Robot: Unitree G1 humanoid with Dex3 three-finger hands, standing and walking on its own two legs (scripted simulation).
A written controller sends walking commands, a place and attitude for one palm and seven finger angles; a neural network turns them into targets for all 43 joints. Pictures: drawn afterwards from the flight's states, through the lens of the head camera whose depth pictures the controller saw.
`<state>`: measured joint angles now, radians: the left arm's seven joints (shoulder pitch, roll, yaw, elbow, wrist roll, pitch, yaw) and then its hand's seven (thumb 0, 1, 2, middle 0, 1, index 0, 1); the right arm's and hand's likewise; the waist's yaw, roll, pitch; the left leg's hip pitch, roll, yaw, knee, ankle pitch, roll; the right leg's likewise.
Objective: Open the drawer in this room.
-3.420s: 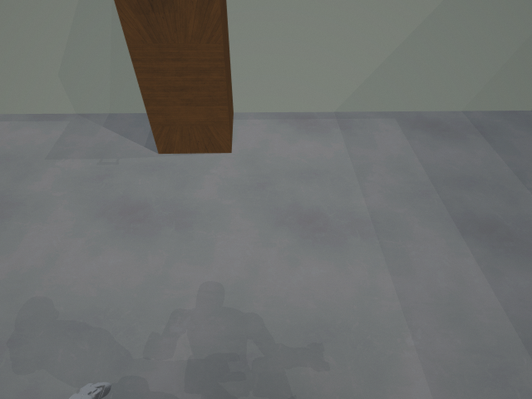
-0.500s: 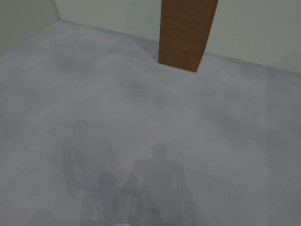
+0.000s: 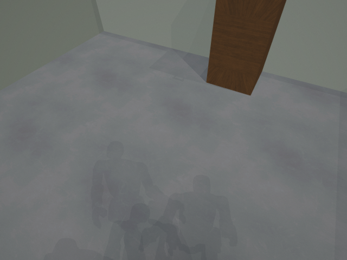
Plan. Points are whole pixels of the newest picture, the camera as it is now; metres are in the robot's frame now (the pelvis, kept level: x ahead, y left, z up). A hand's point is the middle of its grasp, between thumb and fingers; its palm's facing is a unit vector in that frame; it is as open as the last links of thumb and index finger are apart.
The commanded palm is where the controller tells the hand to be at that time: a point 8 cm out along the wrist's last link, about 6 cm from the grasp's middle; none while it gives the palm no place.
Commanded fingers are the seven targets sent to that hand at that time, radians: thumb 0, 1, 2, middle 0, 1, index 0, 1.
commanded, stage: turn or walk to find it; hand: left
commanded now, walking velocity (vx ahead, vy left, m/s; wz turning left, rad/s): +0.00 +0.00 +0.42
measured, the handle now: out of the picture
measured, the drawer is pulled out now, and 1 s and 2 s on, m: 0.00 0.00 0.00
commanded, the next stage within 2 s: stand and wait in 0.40 s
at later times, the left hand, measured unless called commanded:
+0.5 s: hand out of the picture -0.02 +0.25 -0.17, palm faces +0.23 -0.95 -0.21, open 7.4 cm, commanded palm none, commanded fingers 0.00 0.90 0.90 -0.20 -0.30 -0.20 -0.30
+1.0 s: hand out of the picture -0.03 +0.18 -0.17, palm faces +0.25 -0.95 -0.21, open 7.3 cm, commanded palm none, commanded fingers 0.00 0.90 0.90 -0.20 -0.30 -0.20 -0.30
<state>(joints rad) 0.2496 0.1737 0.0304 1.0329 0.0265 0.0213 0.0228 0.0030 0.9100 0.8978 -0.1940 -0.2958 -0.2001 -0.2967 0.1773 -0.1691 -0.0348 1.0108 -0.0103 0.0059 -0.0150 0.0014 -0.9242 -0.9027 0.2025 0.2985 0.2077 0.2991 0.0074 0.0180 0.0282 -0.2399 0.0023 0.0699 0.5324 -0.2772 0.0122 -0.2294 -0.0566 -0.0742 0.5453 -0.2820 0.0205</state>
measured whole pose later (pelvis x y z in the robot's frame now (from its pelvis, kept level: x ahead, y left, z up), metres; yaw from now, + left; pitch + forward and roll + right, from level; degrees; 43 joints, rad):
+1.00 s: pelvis -0.02 +0.00 +0.01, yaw +13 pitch -2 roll +0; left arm 0.26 0.16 0.01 1.08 0.01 0.01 0.03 0.00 0.93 0.90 -0.20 -0.30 -0.20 -0.30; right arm 0.29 -0.16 -0.02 1.12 -0.02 0.02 -0.01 0.01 -0.91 -0.90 0.20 0.30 0.20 0.30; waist -0.01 0.01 0.02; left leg -0.20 0.02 0.03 0.47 -0.23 -0.01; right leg -0.16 -0.02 -0.09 0.48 -0.29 -0.02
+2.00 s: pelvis -0.04 +0.01 +0.01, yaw +13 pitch -2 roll +0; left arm 0.30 0.13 0.01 1.13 0.02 0.01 0.03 0.00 0.91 0.90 -0.20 -0.30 -0.20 -0.30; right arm 0.30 -0.13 -0.01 1.15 -0.01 0.00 -0.02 0.01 -0.91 -0.90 0.20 0.30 0.20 0.30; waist 0.00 0.00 0.04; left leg -0.21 -0.01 0.04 0.43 -0.19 0.02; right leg -0.17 -0.05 -0.08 0.44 -0.24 0.01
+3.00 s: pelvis -0.03 +0.01 +0.00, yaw +22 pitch +0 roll -1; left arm 0.23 0.18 0.05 1.03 0.04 0.02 0.03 0.00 0.91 0.90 -0.20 -0.30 -0.20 -0.30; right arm 0.22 -0.20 -0.05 1.03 -0.02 0.04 0.00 0.01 -0.91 -0.90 0.20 0.30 0.20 0.30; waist 0.01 0.02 0.06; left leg -0.41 0.01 0.03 0.81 -0.41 -0.01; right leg -0.22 -0.09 -0.22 0.55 -0.32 0.00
